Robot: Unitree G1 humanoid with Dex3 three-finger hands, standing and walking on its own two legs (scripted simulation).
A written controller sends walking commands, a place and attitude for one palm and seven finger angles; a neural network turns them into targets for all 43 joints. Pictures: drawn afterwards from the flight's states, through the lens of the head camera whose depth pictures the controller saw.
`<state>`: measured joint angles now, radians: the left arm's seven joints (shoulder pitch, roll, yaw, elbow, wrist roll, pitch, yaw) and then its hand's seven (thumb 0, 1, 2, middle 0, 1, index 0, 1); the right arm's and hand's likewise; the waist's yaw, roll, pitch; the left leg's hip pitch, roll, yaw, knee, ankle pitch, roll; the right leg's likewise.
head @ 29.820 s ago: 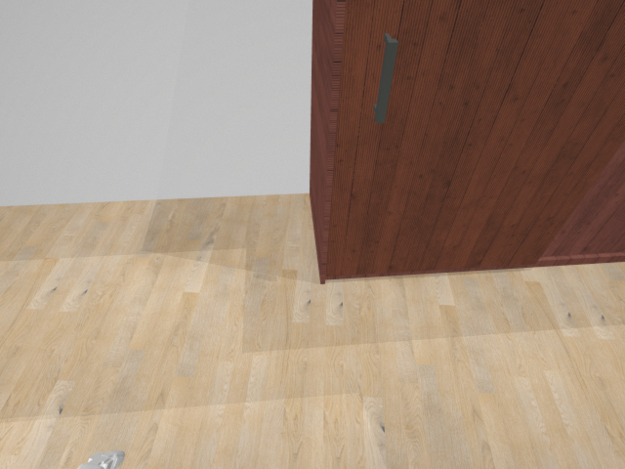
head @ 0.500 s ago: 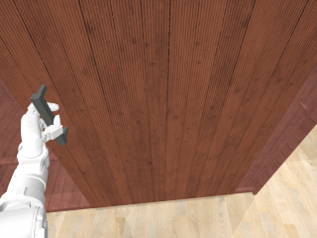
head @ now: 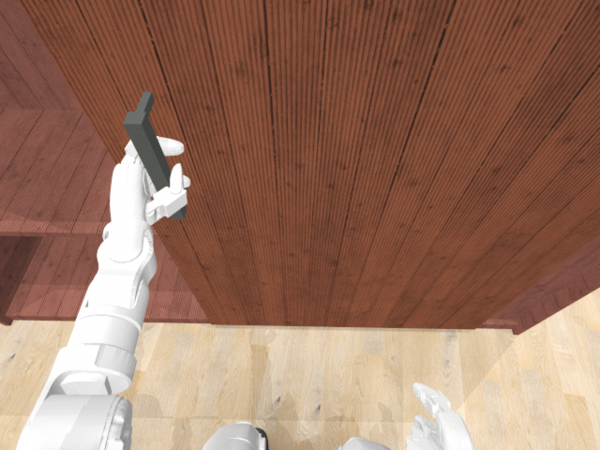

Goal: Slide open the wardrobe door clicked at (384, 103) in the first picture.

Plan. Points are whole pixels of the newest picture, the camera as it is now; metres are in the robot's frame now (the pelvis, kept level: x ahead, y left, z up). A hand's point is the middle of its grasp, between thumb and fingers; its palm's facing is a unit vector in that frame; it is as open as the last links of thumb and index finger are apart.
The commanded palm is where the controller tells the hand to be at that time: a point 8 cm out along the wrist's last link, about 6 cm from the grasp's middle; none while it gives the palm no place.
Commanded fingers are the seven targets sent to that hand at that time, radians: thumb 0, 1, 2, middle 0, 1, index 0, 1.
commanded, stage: stop walking and hold the door there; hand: left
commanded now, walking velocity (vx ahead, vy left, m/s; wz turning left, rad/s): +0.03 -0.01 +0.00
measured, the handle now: (163, 161) +0.45 +0.24 +0.09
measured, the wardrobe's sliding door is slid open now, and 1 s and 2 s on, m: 0.69 0.69 0.69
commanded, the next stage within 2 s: loosen the grip on the handle in 0.74 s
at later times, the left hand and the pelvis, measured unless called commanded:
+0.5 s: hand (178, 194) +0.40 +0.21 +0.08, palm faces +0.20 -0.97 -0.15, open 5.7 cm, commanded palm +0.37 +0.23 +0.07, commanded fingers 0.00 0.90 0.90 -0.45 -1.40 -0.45 -1.40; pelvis +0.00 +0.03 +0.01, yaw +0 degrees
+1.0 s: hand (171, 190) +0.40 +0.22 +0.09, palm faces +0.19 -0.98 -0.07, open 6.8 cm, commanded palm +0.35 +0.25 +0.09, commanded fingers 0.00 -0.19 0.38 -0.45 -1.40 -0.45 -1.40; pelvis -0.01 +0.03 +0.01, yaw +0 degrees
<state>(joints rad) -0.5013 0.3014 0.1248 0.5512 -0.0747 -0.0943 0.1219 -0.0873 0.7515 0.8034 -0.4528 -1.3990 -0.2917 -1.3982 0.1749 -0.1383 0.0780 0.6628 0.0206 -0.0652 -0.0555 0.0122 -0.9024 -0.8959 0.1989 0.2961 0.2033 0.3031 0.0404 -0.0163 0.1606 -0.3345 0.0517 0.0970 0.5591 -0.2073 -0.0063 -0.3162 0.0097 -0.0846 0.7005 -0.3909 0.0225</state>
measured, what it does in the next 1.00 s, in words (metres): steps on the spot: right foot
